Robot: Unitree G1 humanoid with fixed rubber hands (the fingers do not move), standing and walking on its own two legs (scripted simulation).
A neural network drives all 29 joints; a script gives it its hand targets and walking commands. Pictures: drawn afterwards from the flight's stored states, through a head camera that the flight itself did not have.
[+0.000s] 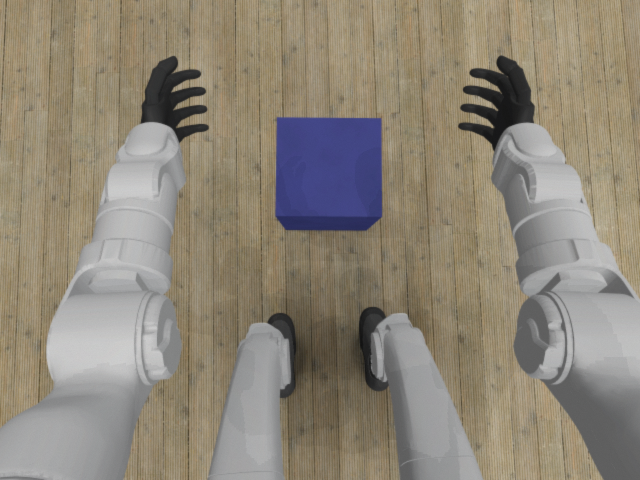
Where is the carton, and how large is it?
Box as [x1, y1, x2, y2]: [275, 117, 381, 230]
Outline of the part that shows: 277,117 275,215 285,229 367,229 381,216 380,118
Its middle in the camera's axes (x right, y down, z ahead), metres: +0.02 -0.14 +0.89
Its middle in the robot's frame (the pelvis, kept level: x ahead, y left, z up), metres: +0.53 -0.02 -0.53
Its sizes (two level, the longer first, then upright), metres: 0.210 0.200 0.250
